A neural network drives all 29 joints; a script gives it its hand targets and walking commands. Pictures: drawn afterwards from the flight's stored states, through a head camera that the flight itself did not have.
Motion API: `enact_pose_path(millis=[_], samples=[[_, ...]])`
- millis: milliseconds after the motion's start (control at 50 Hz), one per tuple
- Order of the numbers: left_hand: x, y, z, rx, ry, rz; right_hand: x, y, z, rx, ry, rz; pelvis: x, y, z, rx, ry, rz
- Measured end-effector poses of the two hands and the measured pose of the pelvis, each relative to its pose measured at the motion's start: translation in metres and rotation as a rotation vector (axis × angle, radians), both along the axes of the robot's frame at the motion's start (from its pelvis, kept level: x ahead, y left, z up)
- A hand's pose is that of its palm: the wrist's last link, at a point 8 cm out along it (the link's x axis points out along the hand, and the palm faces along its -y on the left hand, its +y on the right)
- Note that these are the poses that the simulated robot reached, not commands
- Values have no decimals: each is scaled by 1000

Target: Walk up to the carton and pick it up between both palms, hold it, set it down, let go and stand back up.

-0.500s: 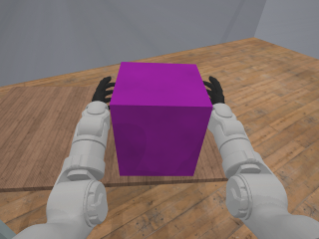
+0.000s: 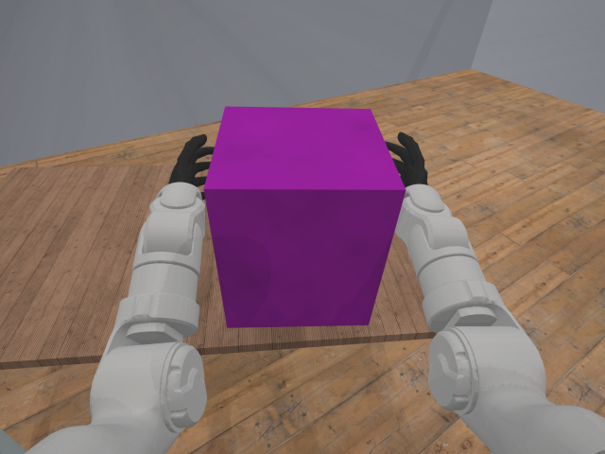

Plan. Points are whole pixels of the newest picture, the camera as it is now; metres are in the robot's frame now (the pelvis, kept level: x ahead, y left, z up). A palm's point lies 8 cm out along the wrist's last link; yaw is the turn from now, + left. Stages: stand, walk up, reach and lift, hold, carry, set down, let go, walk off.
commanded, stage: reach and lift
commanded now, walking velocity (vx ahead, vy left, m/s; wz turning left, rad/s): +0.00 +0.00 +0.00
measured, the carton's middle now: (298, 218) +0.40 +0.00 +0.14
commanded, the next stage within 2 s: hold in 0.42 s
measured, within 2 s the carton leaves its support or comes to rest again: neither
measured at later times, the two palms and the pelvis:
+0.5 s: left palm (182, 180) +0.37 +0.15 +0.22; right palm (415, 182) +0.38 -0.15 +0.22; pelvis +0.00 +0.00 +0.00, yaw +0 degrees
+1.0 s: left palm (178, 176) +0.37 +0.15 +0.23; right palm (416, 176) +0.37 -0.15 +0.23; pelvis +0.00 +0.00 +0.00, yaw +0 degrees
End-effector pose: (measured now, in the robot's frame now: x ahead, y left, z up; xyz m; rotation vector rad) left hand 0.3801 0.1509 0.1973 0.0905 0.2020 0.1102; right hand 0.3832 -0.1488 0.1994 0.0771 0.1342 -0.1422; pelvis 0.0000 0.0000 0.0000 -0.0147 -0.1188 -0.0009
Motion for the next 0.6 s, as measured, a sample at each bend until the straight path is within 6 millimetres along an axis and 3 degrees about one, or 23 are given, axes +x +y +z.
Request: enact_pose_path(millis=[180, 600], samples=[[-3, 2, 14, -12, -40, 7, -1, 2, 12, 14, -42, 3, 0, 0, 0, 0, -2, 0], [-8, 0, 19, -2, -25, -1, -7, -1, 16, 26, -28, -3, -3, 0, 0, 0, -11, 1]])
